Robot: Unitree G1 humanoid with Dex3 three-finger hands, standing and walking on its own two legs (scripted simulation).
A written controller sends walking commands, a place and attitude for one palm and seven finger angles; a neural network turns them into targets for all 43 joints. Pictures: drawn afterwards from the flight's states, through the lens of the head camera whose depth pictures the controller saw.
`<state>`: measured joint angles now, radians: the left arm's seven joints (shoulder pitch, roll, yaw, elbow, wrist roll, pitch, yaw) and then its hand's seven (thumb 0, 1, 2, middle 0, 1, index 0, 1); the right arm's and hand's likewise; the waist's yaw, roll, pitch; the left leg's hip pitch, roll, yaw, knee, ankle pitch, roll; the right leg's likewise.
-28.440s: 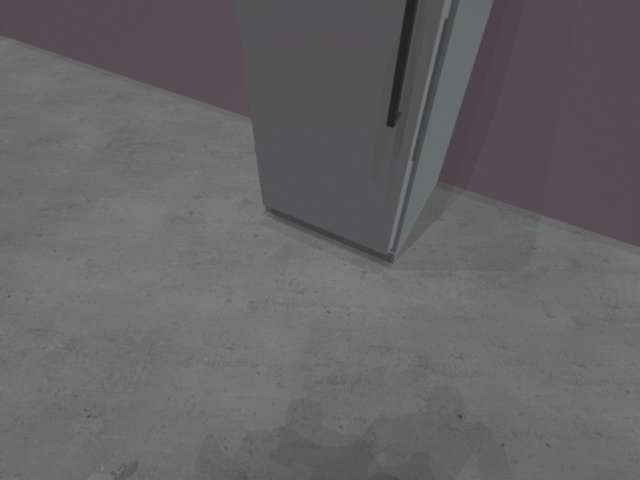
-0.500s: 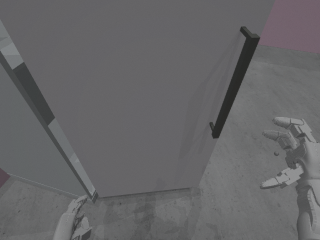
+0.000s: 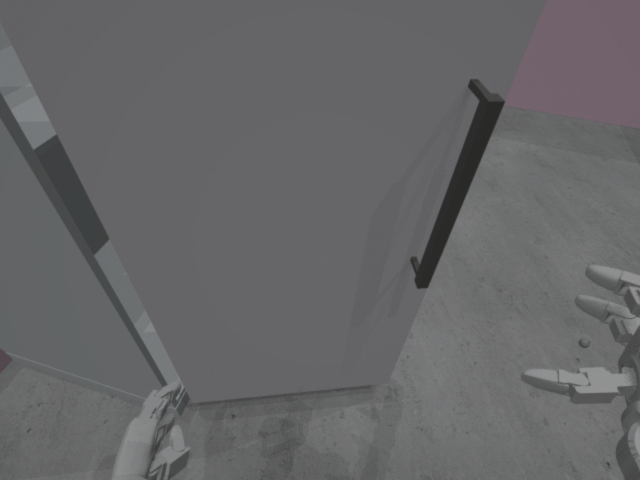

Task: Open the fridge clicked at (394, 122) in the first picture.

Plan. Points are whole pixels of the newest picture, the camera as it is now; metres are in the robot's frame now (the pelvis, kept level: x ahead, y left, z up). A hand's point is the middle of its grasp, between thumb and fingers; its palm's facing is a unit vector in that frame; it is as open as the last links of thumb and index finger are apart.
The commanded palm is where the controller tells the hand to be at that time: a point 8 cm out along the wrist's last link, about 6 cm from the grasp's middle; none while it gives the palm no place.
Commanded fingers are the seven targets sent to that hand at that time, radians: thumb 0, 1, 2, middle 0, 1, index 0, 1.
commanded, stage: draw the hand back to the body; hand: right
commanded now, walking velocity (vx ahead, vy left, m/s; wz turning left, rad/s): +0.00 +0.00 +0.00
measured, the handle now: (444, 202) +0.50 -0.18 +0.09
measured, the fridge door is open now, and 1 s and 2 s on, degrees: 67 67 67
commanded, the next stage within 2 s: step back with the hand held close in 0.90 s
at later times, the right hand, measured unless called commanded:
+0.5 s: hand (632, 332) +0.23 -0.28 +0.17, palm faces +0.48 +0.79 -0.38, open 9.0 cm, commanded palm +0.18 -0.31 +0.19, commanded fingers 0.00 -0.90 -0.90 0.20 0.30 0.20 0.30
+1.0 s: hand (638, 346) +0.21 -0.27 +0.17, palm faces +0.49 +0.79 -0.37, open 7.4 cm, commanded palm +0.17 -0.30 +0.19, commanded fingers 0.00 -0.90 -0.90 0.20 0.30 0.20 0.30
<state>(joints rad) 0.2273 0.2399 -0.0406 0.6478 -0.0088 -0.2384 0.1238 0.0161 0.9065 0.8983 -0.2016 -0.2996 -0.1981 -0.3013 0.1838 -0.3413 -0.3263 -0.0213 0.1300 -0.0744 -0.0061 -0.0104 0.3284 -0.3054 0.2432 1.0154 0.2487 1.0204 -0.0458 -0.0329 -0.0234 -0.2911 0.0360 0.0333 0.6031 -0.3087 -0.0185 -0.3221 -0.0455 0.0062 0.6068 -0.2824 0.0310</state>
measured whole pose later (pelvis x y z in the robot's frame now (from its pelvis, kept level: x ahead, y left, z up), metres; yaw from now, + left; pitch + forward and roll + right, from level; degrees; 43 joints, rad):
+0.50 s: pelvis +0.04 -0.01 +0.01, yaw +1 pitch -4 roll +0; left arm 0.20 0.21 -0.04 0.65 0.02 -0.15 0.09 0.01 0.91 0.90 -0.20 -0.30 -0.20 -0.30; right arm 0.40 -0.34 -0.35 -0.34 0.06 -0.04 -0.10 0.01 -0.55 -0.73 0.22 0.50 0.22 0.51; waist -0.09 -0.04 0.00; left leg -0.08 0.05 0.02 0.42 -0.28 -0.04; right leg -0.11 -0.03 -0.02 0.43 -0.26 0.02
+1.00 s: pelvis +0.02 +0.00 +0.02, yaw +1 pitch -5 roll +0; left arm 0.21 0.21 -0.02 0.67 0.02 -0.15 0.10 0.02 0.91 0.90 -0.20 -0.30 -0.20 -0.30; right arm 0.42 -0.33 -0.36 -0.34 0.06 -0.07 -0.11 0.02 -0.89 -0.90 0.21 0.30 0.21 0.30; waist -0.08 -0.05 0.01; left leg -0.06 0.03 0.03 0.41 -0.25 -0.02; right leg -0.09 -0.05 -0.01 0.42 -0.24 0.03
